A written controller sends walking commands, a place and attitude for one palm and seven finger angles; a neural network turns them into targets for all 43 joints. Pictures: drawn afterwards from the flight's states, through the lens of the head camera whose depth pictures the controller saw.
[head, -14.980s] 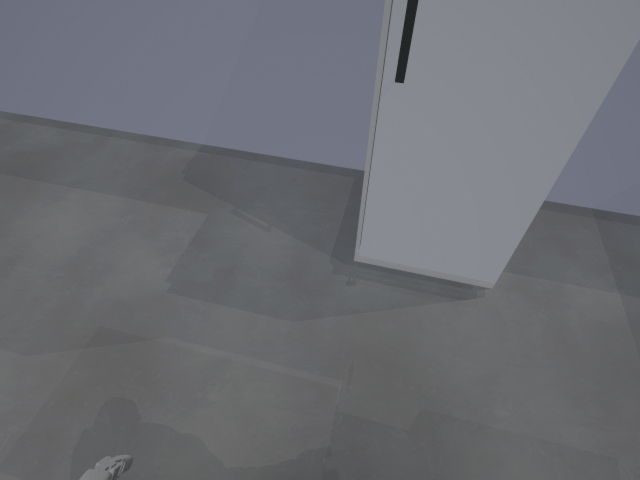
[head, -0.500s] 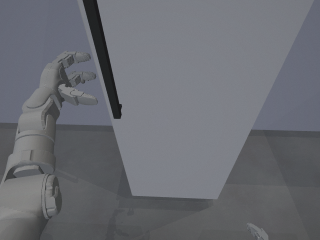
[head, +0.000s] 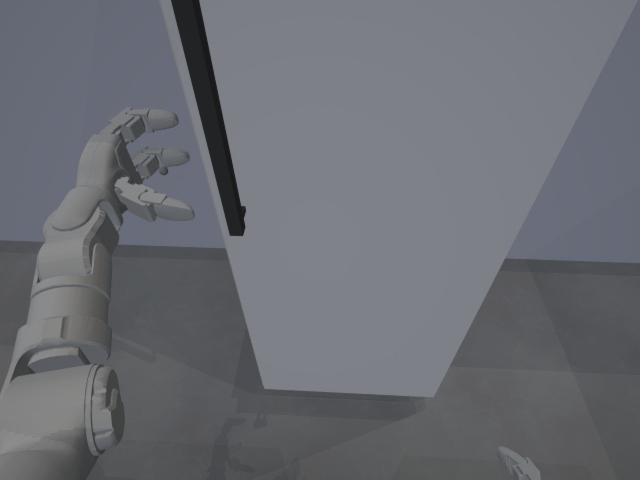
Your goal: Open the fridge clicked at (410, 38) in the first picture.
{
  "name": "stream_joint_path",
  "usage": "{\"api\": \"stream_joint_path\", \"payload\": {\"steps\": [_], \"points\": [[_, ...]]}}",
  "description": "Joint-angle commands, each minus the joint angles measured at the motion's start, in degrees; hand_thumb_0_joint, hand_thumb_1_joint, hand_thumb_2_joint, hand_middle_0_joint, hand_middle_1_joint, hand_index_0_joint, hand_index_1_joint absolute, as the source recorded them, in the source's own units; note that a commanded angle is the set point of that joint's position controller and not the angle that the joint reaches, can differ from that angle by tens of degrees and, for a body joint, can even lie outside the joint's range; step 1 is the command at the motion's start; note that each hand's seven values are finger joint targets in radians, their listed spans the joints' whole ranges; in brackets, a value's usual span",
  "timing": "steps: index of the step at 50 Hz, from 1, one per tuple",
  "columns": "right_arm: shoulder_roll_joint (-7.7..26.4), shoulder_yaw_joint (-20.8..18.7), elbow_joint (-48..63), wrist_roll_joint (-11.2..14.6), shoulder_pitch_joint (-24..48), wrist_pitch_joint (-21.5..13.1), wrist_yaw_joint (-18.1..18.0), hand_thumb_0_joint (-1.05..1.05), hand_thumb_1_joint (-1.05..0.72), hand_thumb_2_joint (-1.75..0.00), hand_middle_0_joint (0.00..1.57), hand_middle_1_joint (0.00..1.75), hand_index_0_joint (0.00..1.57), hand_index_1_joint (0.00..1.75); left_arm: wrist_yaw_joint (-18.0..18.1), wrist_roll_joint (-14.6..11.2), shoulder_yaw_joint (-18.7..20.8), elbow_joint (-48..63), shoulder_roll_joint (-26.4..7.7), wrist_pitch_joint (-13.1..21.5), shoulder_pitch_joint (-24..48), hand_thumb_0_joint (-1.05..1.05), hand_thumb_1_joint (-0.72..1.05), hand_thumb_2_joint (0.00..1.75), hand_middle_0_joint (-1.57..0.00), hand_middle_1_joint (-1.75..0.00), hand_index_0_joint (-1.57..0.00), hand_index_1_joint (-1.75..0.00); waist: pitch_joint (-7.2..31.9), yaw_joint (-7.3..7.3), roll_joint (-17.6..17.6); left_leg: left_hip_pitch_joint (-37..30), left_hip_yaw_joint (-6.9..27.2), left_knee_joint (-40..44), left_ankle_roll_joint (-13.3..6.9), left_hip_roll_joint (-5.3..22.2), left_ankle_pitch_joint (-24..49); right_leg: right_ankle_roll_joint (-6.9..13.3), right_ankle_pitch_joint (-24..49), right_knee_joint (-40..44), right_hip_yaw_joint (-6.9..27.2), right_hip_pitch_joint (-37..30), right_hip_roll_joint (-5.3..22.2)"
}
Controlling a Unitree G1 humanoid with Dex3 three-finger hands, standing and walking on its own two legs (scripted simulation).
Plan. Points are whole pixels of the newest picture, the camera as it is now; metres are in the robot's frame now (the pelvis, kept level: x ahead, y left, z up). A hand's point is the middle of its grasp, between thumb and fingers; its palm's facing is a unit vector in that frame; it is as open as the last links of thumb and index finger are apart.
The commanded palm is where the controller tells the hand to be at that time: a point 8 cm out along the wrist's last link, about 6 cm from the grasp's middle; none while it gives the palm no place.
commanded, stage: move the hooked fingers beside the handle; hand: left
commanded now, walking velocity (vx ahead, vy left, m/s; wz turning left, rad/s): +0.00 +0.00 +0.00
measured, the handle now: (219, 126) +0.49 +0.16 +0.22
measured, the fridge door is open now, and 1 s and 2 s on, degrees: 0 0 0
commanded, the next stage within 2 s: none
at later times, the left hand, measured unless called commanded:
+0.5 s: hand (174, 160) +0.44 +0.21 +0.20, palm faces +0.04 -1.00 -0.02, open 14.0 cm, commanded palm +0.41 +0.26 +0.20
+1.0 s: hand (178, 151) +0.43 +0.19 +0.22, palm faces +0.00 -1.00 +0.00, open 14.0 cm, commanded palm +0.41 +0.25 +0.20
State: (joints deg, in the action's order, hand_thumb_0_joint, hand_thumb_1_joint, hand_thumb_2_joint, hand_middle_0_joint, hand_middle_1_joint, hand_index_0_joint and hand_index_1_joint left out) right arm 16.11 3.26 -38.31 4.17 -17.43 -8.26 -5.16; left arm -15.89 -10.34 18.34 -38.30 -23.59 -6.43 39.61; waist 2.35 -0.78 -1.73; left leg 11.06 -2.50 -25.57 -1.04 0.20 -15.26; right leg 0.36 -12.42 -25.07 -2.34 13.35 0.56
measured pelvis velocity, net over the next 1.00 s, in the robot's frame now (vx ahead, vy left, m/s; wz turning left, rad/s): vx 0.00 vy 0.00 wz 0.00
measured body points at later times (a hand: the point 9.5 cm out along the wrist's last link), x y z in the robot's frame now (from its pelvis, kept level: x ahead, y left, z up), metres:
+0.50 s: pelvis +0.00 +0.00 +0.00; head +0.01 -0.01 +0.45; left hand +0.44 +0.26 +0.20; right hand +0.10 -0.26 -0.11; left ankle -0.02 +0.11 -0.74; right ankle +0.01 -0.12 -0.74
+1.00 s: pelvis +0.00 +0.00 +0.00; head +0.00 -0.01 +0.45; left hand +0.42 +0.25 +0.22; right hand +0.14 -0.25 -0.10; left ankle -0.02 +0.11 -0.74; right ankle +0.01 -0.12 -0.74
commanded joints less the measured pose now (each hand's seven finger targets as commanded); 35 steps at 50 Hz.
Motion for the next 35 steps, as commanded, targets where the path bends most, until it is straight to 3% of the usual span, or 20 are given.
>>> {"api": "stream_joint_path", "payload": {"steps": [1,3,4,5,6,8,10,11,13,14,16,20,22,23,24,27,28,31,32,35], "points": [[7.47,-2.44,6.65,0.06,3.77,-3.02,-1.07,0.0,-0.9,-0.9,0.2,0.3,0.2,0.3,0.07,-0.79,0.84,11.89,-14.58,4.13,34.65,0.0,-0.5,0.3,-0.3,-1.2,-0.3,-1.2,13.79,-1.59,-1.79,-5.84,3.11,2.92,-1.2,0.49,13.16,1.97,12.52,2.3,1.04,-3.09,-0.18],[7.65,-2.24,5.69,0.21,3.44,-2.96,-1.15,0.0,-0.9,-0.9,0.2,0.3,0.2,0.3,0.28,-0.56,-0.09,5.67,-13.41,2.6,34.77,0.0,-0.5,0.3,-0.3,-1.2,-0.3,-1.2,10.5,-2.09,-0.41,-3.57,3.44,3.25,-1.22,0.37,10.68,1.97,10.64,2.68,0.84,-1.36,-0.17],[7.69,-2.25,5.6,0.14,3.27,-2.92,-1.13,0.0,-0.9,-0.9,0.2,0.3,0.2,0.3,0.21,-0.43,-0.59,3.83,-12.63,1.98,34.41,0.0,-0.5,0.3,-0.3,-1.2,-0.3,-1.2,10.62,-1.97,-1.01,-3.07,3.49,3.2,-1.12,0.27,10.26,2.05,10.29,2.43,0.89,-1.03,-0.05],[7.87,-2.27,5.38,0.18,2.88,-2.78,-1.09,0.0,-0.9,-0.9,0.2,0.3,0.2,0.3,0.15,-0.39,-0.14,0.89,-13.02,1.54,33.4,0.0,-0.5,0.3,-0.3,-1.2,-0.3,-1.2,10.43,-1.87,0.6,-2.15,3.57,3.16,-1.1,0.24,9.24,2.06,9.48,2.44,0.82,-0.87,0.01],[8.21,-2.47,5.4,-0.03,2.46,-2.58,-1.09,0.0,-0.9,-0.9,0.2,0.3,0.2,0.3,0.18,-0.08,1.06,0.09,-14.51,1.79,32.84,0.0,-0.5,0.3,-0.3,-1.2,-0.3,-1.2,11.67,-1.59,1.11,-2.35,3.33,2.89,-1.18,0.17,10.37,2.1,10.5,2.25,0.75,-1.78,0.04],[7.69,-2.32,6.08,0.07,2.81,-2.67,-0.89,0.0,-0.9,-0.9,0.2,0.3,0.2,0.3,-0.19,-0.1,-1.57,1.7,-11.77,2.64,35.59,0.0,-0.5,0.3,-0.3,-1.2,-0.3,-1.2,13.76,-2.02,-1.31,-3.31,3.28,2.22,-1.02,0.06,11.64,2.18,11.92,1.42,0.97,-1.64,0.19],[7.64,-2.66,6.45,-0.19,2.25,-3.08,-0.64,0.0,-0.9,-0.9,0.2,0.3,0.2,0.3,-0.13,-0.2,-0.37,4.55,-13.02,4.68,36.27,0.0,-0.5,0.3,-0.3,-1.2,-0.3,-1.2,17.87,-1.43,-0.73,-5.08,3.61,1.48,-0.89,0.16,14.58,2.3,14.36,0.64,1.04,-3.14,0.06],[7.68,-2.67,6.88,-0.33,2.16,-3.04,-0.53,0.0,-0.9,-0.9,0.2,0.3,0.2,0.3,-0.22,-0.67,-0.57,4.8,-12.47,5.5,35.13,0.0,-0.5,0.3,-0.3,-1.2,-0.3,-1.2,18.67,-1.32,1.51,-5.32,3.56,1.24,-1.05,0.34,16.04,2.2,15.63,0.31,0.91,-3.89,-0.08],[7.78,-2.62,6.79,-0.33,1.9,-2.97,-0.62,0.0,-0.9,-0.9,0.2,0.3,0.2,0.3,-0.2,-1.2,1.34,6.06,-14.53,6.64,36.61,0.0,-0.5,0.3,-0.3,-1.2,-0.3,-1.2,20.2,-1.26,3.05,-4.98,3.53,1.21,-1.1,0.3,16.68,1.96,17.21,-0.01,1.2,-5.54,-0.14],[7.6,-2.69,6.77,-0.32,2.03,-2.98,-0.56,0.0,-0.9,-0.9,0.2,0.3,0.2,0.3,0.0,-1.25,1.89,6.97,-14.82,7.02,37.52,0.0,-0.5,0.3,-0.3,-1.2,-0.3,-1.2,20.27,-1.0,0.84,-5.62,3.5,1.28,-0.94,0.34,17.2,2.11,17.42,-0.1,1.19,-5.33,-0.17],[7.87,-2.64,6.67,-0.38,1.78,-2.69,-0.55,0.0,-0.9,-0.9,0.2,0.3,0.2,0.3,0.56,-0.71,3.58,5.08,-17.22,6.81,35.75,0.0,-0.5,0.3,-0.3,-1.2,-0.3,-1.2,18.57,-0.64,2.37,-4.11,3.31,1.52,-1.23,0.4,16.56,1.94,16.82,0.15,1.2,-5.56,-0.09],[7.92,-2.45,6.15,-0.27,0.91,-1.7,-0.46,0.0,-0.9,-0.9,0.2,0.3,0.2,0.3,1.44,1.39,4.62,-0.81,-19.18,5.11,33.51,0.0,-0.5,0.3,-0.3,-1.2,-0.3,-1.2,12.61,-0.65,0.85,0.39,2.69,2.39,-1.42,0.17,12.46,1.95,14.38,0.77,1.4,-4.13,0.18],[7.97,-2.61,7.21,-0.28,0.94,-1.5,-0.37,0.0,-0.9,-0.9,0.2,0.3,0.2,0.3,1.05,1.86,5.09,1.47,-20.44,5.44,32.86,0.0,-0.5,0.3,-0.3,-1.2,-0.3,-1.2,15.91,0.06,-1.69,-0.75,2.3,2.11,-1.46,0.01,14.28,2.07,16.3,0.35,1.79,-6.16,0.37],[7.9,-2.71,7.29,-0.31,0.78,-1.57,-0.4,0.0,-0.9,-0.9,0.2,0.3,0.2,0.3,0.55,1.62,4.25,2.81,-19.49,5.76,33.68,0.0,-0.5,0.3,-0.3,-1.2,-0.3,-1.2,16.87,-0.49,-1.08,-1.89,2.26,1.8,-1.5,0.09,15.79,2.08,17.99,0.22,1.69,-6.53,0.24],[7.96,-3.03,7.6,-0.36,0.44,-1.64,-0.38,0.0,-0.9,-0.9,0.2,0.3,0.2,0.3,0.03,1.32,4.95,5.03,-20.21,6.34,33.31,0.0,-0.5,0.3,-0.3,-1.2,-0.3,-1.2,19.77,0.04,-1.26,-3.18,2.13,1.41,-1.42,0.17,18.07,2.14,20.14,-0.18,1.84,-7.95,0.14],[7.75,-3.34,8.72,-0.22,1.19,-2.38,-0.24,0.0,-0.9,-0.9,0.2,0.3,0.2,0.3,-2.15,-1.3,2.7,11.97,-16.23,7.42,32.86,0.0,-0.5,0.3,-0.3,-1.2,-0.3,-1.2,23.31,-0.1,-1.6,-7.59,2.21,0.66,-1.43,0.66,23.22,1.97,23.19,-0.37,1.66,-8.33,-0.36],[7.78,-3.35,8.29,-0.18,1.23,-2.53,-0.33,0.0,-0.9,-0.9,0.2,0.3,0.2,0.3,-2.75,-1.84,1.84,11.28,-14.92,6.97,32.56,0.0,-0.5,0.3,-0.3,-1.2,-0.3,-1.2,22.33,-0.63,-0.76,-7.51,2.16,0.67,-1.42,0.65,22.43,1.85,22.71,-0.16,1.53,-7.66,-0.51],[8.09,-3.48,7.59,-0.07,1.27,-2.46,-0.3,0.0,-0.9,-0.9,0.2,0.3,0.2,0.3,-2.58,-2.2,2.56,10.36,-14.78,4.77,29.61,0.0,-0.5,0.3,-0.3,-1.2,-0.3,-1.2,18.54,-0.37,-1.05,-6.78,2.41,1.15,-1.21,0.69,21.53,1.91,20.27,0.49,0.85,-5.4,-0.73],[7.88,-3.24,7.12,0.07,1.76,-2.51,-0.19,0.0,-0.9,-0.9,0.2,0.3,0.2,0.3,-2.38,-2.26,0.51,8.73,-12.09,3.5,29.79,0.0,-0.5,0.3,-0.3,-1.2,-0.3,-1.2,14.7,-1.08,-1.75,-5.34,2.42,1.55,-1.22,0.63,19.69,1.87,18.95,0.95,0.69,-3.58,-0.65],[8.36,-3.2,6.5,0.07,1.47,-1.66,-0.04,0.0,-0.9,-0.9,0.2,0.3,0.2,0.3,-0.63,-1.14,1.88,4.0,-13.53,0.72,27.03,0.0,-0.5,0.3,-0.3,-1.2,-0.3,-1.2,10.06,-0.88,1.66,-0.73,2.79,2.49,-1.17,0.52,13.41,1.89,14.02,1.36,0.3,-1.93,-0.47]]}}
